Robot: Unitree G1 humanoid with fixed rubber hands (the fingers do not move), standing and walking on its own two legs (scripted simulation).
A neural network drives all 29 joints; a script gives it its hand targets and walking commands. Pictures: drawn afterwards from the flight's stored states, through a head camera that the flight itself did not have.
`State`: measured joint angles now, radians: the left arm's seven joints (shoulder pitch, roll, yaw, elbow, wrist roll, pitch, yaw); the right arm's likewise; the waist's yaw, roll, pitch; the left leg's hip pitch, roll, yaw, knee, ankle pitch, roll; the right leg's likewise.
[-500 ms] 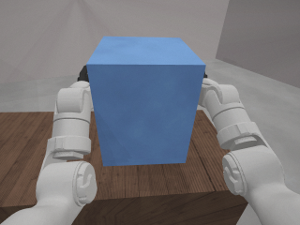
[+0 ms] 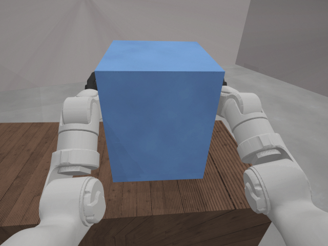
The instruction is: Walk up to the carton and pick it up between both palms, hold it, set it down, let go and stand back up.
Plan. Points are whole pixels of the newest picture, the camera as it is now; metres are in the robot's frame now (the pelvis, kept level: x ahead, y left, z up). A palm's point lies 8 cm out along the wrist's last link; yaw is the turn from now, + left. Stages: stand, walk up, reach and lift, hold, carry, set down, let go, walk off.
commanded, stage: hold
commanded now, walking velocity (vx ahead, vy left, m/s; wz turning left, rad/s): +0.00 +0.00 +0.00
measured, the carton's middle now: (157, 108) +0.35 +0.01 +0.26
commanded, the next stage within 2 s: none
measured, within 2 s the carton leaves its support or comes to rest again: neither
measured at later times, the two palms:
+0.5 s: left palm (93, 98) +0.37 +0.16 +0.27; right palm (218, 94) +0.37 -0.13 +0.29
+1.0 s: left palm (92, 98) +0.37 +0.16 +0.27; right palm (218, 95) +0.37 -0.13 +0.29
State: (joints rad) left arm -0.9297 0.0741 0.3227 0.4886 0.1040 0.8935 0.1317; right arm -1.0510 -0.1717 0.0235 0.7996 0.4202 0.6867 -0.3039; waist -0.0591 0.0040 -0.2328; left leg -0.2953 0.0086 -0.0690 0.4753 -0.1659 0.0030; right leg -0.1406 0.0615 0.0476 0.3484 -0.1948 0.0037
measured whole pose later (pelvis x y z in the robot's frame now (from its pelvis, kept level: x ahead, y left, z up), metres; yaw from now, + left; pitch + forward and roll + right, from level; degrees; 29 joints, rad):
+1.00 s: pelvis +0.00 +0.00 +0.00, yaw +0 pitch -1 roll -3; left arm -0.94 0.08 0.33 0.51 0.10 0.89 0.13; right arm -1.06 -0.17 0.02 0.81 0.42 0.69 -0.30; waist -0.06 0.00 -0.24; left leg -0.30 0.01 -0.07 0.48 -0.16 0.00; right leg -0.15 0.06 0.05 0.35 -0.19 0.01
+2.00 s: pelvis +0.00 +0.00 +0.00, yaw +0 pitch -1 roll -3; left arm -0.94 0.08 0.33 0.50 0.10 0.89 0.13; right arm -1.06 -0.17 0.03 0.81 0.42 0.69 -0.30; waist -0.06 0.01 -0.24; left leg -0.30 0.01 -0.08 0.48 -0.17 0.00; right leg -0.14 0.07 0.05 0.34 -0.19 0.00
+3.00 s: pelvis +0.00 +0.00 +0.00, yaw +0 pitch +0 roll -3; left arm -0.95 0.08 0.33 0.52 0.10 0.88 0.13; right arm -1.06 -0.17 0.02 0.82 0.42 0.70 -0.30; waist -0.06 0.01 -0.25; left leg -0.31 0.01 -0.08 0.48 -0.16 0.00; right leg -0.15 0.07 0.06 0.34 -0.19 0.00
